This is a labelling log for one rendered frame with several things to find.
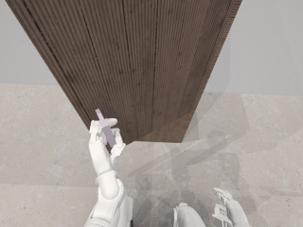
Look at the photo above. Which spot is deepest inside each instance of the handle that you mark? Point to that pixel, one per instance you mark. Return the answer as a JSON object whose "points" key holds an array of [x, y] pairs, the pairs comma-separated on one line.
{"points": [[106, 129]]}

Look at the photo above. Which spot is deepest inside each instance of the cupboard door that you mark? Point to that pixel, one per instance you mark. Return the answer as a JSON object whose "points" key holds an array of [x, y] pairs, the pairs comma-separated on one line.
{"points": [[141, 62]]}

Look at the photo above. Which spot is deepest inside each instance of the robot right hand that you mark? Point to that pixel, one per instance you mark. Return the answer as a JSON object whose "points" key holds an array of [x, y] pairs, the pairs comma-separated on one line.
{"points": [[229, 216]]}

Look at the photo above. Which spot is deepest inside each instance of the robot thigh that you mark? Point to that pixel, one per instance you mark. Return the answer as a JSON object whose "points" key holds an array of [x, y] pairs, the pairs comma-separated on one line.
{"points": [[185, 216], [126, 212]]}

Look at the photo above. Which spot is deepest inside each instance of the robot left forearm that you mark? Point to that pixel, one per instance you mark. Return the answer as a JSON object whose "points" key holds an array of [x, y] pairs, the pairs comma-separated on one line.
{"points": [[111, 193]]}

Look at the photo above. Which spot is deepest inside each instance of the robot left hand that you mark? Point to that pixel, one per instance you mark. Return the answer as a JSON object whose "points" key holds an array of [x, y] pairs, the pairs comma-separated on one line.
{"points": [[98, 153]]}

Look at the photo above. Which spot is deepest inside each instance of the right robot thigh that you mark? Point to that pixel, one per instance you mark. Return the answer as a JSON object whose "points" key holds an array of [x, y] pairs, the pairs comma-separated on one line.
{"points": [[185, 216]]}

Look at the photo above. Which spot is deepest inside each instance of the left robot thigh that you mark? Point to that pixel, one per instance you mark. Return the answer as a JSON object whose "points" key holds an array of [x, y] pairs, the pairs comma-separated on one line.
{"points": [[126, 212]]}

